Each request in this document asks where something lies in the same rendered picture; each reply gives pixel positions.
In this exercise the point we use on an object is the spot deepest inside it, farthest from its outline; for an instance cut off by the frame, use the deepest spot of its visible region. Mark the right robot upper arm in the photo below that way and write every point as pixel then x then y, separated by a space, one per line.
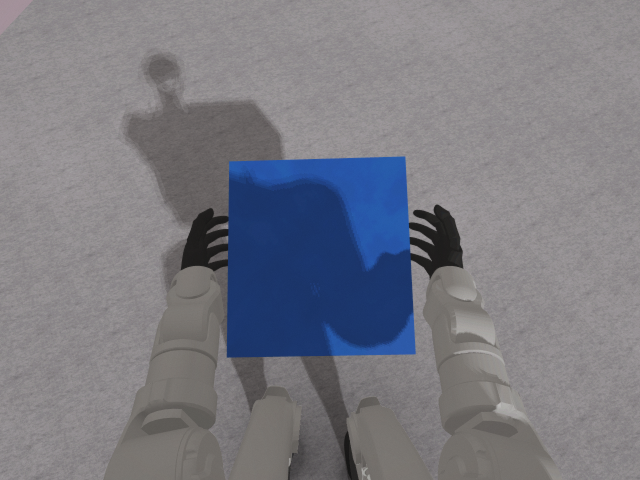
pixel 473 454

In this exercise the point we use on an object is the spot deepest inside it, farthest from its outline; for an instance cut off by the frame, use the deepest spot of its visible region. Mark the carton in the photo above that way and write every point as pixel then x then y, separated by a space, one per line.
pixel 319 259

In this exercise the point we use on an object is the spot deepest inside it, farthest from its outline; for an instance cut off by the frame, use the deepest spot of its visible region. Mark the left robot forearm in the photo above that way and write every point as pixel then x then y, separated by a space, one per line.
pixel 179 389

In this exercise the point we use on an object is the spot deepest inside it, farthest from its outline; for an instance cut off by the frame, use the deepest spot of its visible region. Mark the left robot hand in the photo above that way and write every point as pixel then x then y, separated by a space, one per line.
pixel 196 252

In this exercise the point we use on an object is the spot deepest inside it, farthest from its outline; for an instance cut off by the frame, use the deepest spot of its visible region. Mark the left robot upper arm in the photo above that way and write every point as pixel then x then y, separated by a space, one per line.
pixel 191 453

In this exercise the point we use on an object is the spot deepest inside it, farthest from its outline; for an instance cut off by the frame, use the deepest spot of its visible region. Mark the left robot thigh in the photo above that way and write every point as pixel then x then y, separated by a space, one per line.
pixel 272 435

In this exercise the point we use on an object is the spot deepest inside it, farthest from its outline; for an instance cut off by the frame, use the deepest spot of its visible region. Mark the right robot hand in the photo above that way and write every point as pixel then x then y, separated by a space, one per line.
pixel 446 250

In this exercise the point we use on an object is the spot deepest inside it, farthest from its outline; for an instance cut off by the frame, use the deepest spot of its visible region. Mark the right robot forearm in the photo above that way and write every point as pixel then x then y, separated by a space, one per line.
pixel 476 392

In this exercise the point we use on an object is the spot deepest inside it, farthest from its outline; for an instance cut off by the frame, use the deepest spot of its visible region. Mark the right robot shin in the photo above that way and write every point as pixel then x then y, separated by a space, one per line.
pixel 363 474

